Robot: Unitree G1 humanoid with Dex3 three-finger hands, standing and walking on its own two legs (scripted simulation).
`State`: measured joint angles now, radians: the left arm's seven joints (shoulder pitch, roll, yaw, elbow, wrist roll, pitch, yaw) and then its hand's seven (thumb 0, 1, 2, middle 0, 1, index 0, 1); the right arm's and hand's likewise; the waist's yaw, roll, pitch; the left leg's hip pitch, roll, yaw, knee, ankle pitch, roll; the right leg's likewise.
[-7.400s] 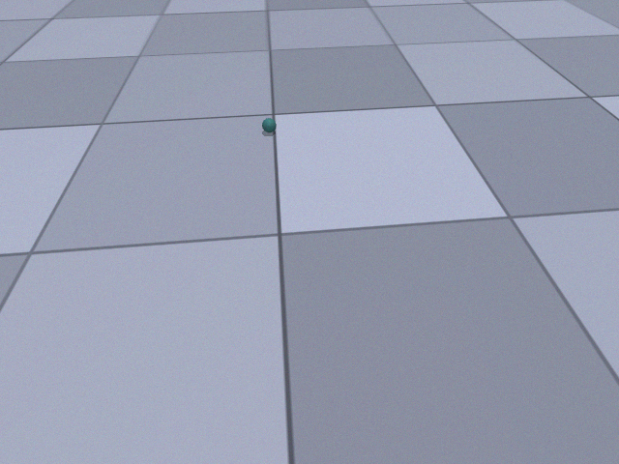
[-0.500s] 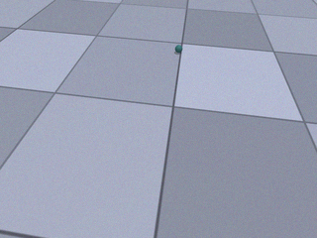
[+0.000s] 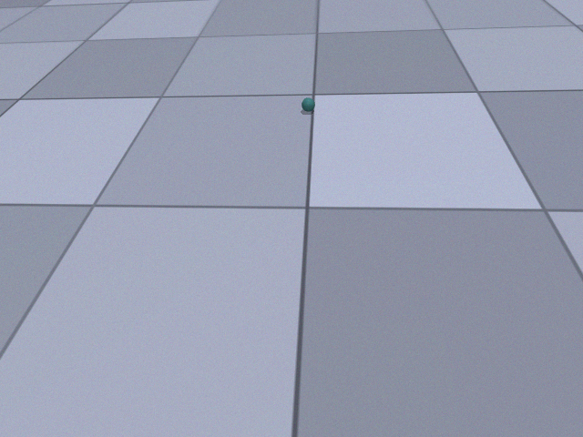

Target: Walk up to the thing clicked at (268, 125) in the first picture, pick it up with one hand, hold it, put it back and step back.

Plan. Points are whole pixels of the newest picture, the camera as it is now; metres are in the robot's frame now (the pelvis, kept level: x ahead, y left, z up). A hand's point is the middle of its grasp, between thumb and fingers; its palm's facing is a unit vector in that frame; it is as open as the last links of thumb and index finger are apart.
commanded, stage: walk up
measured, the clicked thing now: (308, 104) +2.17 -0.04 -0.73
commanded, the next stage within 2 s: stand in 0.36 s
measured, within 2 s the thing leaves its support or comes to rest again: neither
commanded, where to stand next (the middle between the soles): +0.06 +0.03 m, yaw -1 degrees
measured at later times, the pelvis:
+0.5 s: pelvis +0.00 +0.01 +0.01, yaw -1 degrees
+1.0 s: pelvis +0.00 +0.00 +0.01, yaw +0 degrees
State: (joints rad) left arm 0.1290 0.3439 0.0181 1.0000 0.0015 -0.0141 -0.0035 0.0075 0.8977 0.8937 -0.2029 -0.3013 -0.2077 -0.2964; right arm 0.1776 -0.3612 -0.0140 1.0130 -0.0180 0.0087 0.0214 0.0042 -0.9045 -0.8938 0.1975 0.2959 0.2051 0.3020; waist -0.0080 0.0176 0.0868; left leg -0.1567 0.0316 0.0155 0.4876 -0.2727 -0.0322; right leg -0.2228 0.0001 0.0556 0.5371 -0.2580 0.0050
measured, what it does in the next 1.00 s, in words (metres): stands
